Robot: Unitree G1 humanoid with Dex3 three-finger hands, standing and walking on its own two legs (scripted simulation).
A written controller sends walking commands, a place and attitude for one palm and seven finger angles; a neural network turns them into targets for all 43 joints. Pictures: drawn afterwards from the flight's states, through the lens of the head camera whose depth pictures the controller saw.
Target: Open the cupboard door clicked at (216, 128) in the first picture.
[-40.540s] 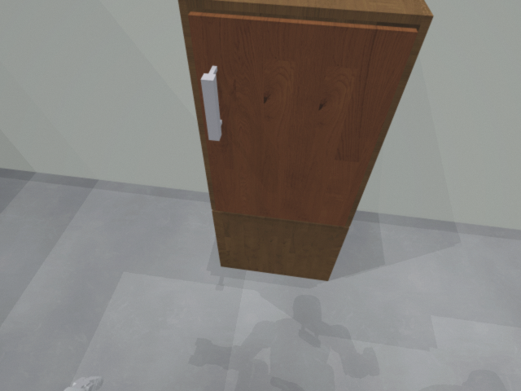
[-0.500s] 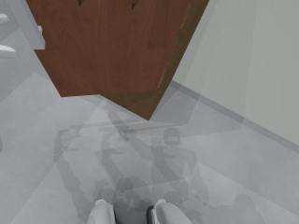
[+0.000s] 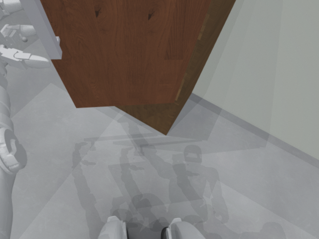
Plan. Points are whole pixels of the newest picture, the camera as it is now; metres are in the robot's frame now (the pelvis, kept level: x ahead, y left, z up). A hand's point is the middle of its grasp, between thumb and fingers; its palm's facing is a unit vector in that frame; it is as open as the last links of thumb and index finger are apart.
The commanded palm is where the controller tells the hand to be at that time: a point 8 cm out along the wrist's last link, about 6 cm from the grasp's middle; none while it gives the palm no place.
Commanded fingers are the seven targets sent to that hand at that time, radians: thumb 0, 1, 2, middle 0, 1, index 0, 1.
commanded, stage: slide the fingers in behind the handle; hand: left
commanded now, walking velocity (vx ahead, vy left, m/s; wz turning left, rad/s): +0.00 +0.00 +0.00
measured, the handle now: (45, 22) +0.59 +0.21 +0.13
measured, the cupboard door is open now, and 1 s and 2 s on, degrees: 37 36 38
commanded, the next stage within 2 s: close the thumb around the handle in 0.88 s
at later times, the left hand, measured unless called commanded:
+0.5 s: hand (52, 37) +0.55 +0.19 +0.13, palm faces +0.03 -1.00 +0.01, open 14.0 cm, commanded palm +0.52 +0.24 +0.12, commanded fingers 0.00 -0.50 0.30 -0.30 -1.20 -0.30 -1.20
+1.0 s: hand (49, 40) +0.54 +0.20 +0.12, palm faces +0.03 -1.00 +0.02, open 14.0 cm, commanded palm +0.53 +0.24 +0.12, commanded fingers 0.00 -0.39 0.35 -0.31 -1.21 -0.31 -1.21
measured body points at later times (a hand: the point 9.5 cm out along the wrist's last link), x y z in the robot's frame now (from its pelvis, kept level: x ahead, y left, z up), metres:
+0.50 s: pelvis +0.00 -0.01 +0.00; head +0.13 +0.01 +0.43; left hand +0.54 +0.24 +0.13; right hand -0.05 -0.27 -0.10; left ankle +0.01 +0.10 -0.69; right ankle -0.03 -0.13 -0.69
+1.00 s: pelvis +0.00 -0.01 +0.00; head +0.13 +0.02 +0.43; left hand +0.54 +0.25 +0.12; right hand -0.04 -0.28 -0.10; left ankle +0.01 +0.10 -0.69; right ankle -0.03 -0.13 -0.69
